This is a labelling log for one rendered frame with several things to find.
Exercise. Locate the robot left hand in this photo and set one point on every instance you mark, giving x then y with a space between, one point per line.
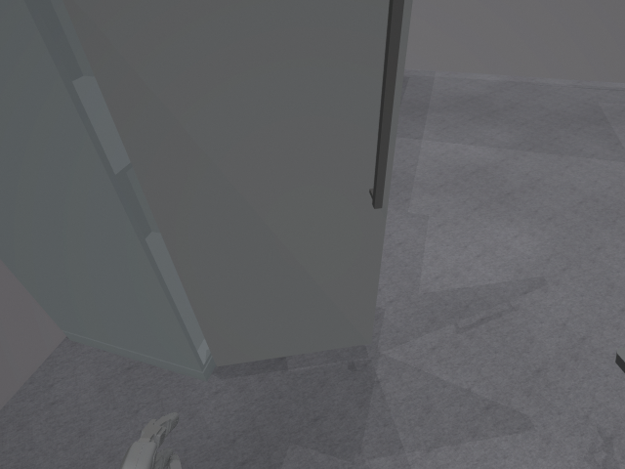
143 453

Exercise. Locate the fridge door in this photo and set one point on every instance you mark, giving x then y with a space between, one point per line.
252 127

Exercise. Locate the handle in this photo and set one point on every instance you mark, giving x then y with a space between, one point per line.
387 99

